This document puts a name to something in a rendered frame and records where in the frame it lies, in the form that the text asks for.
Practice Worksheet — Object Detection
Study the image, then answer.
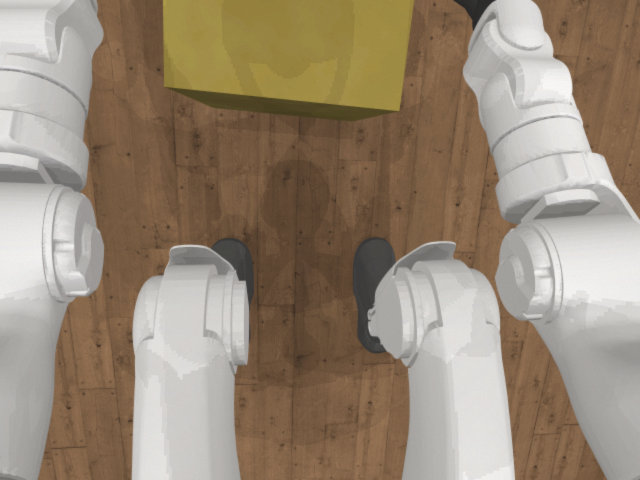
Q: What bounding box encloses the right robot foot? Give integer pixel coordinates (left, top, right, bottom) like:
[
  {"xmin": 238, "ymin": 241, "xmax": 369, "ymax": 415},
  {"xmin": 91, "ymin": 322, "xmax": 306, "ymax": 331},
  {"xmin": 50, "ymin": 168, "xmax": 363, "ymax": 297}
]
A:
[{"xmin": 353, "ymin": 237, "xmax": 396, "ymax": 353}]

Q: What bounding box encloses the robot left forearm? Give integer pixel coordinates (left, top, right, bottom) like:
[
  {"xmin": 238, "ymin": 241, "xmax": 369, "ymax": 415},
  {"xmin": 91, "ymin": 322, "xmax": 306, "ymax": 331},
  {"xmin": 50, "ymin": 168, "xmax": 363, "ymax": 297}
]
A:
[{"xmin": 0, "ymin": 0, "xmax": 104, "ymax": 192}]

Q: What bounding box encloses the left robot upper arm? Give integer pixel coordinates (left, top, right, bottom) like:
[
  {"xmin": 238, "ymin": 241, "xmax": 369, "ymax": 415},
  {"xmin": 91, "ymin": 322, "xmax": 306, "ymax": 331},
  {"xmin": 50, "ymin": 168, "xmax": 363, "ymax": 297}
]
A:
[{"xmin": 0, "ymin": 182, "xmax": 104, "ymax": 480}]

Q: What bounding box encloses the robot right forearm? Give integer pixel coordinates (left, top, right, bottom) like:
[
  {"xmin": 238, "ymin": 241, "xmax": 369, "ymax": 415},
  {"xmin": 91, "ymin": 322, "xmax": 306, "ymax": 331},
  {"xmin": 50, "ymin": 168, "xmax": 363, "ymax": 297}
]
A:
[{"xmin": 463, "ymin": 0, "xmax": 640, "ymax": 224}]

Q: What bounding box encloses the carton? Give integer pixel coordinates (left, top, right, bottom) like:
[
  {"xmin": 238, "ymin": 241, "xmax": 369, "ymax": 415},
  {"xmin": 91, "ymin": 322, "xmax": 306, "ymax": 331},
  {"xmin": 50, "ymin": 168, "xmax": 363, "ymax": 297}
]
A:
[{"xmin": 163, "ymin": 0, "xmax": 414, "ymax": 122}]

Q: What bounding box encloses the robot left thigh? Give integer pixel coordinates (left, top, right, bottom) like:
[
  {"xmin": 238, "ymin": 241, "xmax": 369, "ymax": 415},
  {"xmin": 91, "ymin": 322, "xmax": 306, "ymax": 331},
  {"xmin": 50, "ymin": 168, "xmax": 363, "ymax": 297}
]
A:
[{"xmin": 132, "ymin": 264, "xmax": 249, "ymax": 480}]

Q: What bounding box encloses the right robot hand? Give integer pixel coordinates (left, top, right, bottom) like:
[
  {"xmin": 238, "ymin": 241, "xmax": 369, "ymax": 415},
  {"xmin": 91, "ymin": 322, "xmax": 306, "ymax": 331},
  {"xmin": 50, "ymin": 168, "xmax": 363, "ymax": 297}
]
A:
[{"xmin": 454, "ymin": 0, "xmax": 495, "ymax": 31}]

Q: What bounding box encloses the right robot upper arm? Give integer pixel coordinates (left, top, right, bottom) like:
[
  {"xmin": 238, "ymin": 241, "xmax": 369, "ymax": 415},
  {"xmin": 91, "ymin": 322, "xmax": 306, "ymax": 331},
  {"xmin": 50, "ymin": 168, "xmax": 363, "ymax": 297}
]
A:
[{"xmin": 495, "ymin": 213, "xmax": 640, "ymax": 480}]

